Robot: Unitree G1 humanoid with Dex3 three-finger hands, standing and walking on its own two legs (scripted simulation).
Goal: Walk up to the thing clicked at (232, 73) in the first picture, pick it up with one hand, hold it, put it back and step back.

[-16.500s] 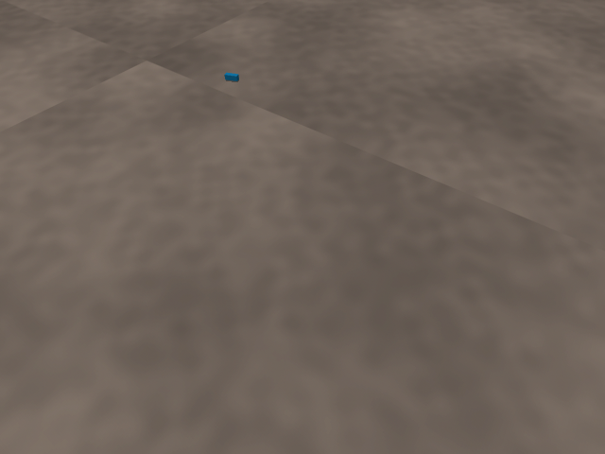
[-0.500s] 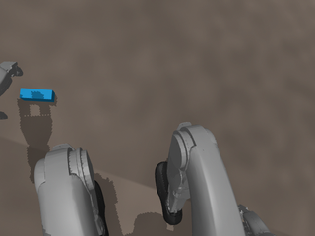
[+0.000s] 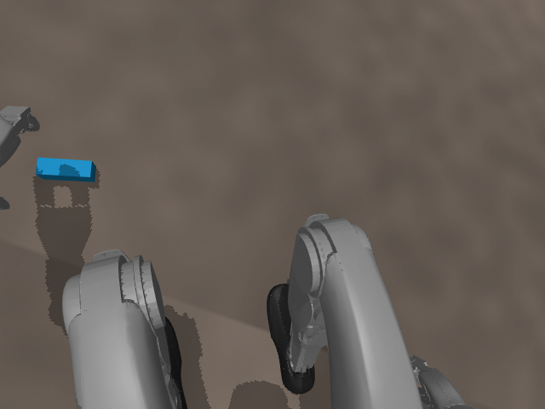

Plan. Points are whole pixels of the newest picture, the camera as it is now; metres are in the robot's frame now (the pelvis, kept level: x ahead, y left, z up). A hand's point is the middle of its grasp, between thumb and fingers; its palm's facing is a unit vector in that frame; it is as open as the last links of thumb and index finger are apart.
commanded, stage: rise first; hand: left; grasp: from above
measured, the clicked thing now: (67, 170) +0.49 +0.28 -0.30
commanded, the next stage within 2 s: approach in 0.36 s
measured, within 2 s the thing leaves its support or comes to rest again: neither
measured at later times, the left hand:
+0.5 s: hand out of the picture +0.44 +0.32 -0.15, palm faces -0.46 -0.01 -0.89, open 12.8 cm
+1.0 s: hand (54, 142) +0.49 +0.26 -0.17, palm faces -0.42 +0.05 -0.91, open 13.1 cm
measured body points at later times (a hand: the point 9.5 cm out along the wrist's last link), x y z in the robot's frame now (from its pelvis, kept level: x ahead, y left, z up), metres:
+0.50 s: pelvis +0.00 +0.00 +0.00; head +0.23 +0.09 +0.37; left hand +0.46 +0.32 -0.10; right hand +0.06 -0.28 -0.10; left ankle +0.08 +0.12 -0.28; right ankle +0.10 -0.12 -0.28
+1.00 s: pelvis +0.00 +0.00 +0.00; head +0.25 +0.07 +0.37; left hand +0.51 +0.26 -0.12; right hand +0.02 -0.27 -0.09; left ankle +0.08 +0.12 -0.28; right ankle +0.10 -0.12 -0.28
